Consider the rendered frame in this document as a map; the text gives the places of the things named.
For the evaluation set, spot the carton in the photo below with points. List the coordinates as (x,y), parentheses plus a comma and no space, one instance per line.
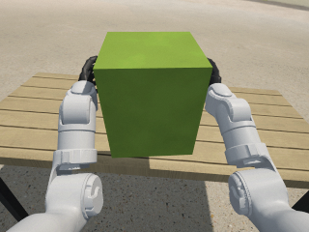
(152,88)

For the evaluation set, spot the table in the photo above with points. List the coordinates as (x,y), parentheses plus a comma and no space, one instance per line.
(29,119)

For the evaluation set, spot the right robot forearm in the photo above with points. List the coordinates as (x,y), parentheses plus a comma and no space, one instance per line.
(237,127)

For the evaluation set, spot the robot right hand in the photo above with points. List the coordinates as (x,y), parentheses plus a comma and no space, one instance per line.
(215,76)

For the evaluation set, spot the robot right upper arm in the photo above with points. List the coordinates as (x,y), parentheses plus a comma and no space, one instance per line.
(260,195)

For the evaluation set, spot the robot left hand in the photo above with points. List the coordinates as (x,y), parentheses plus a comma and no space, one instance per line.
(87,71)

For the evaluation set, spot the robot left upper arm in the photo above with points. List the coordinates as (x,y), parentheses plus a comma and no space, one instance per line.
(71,200)

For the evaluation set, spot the left robot forearm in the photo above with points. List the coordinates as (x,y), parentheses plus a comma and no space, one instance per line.
(76,126)

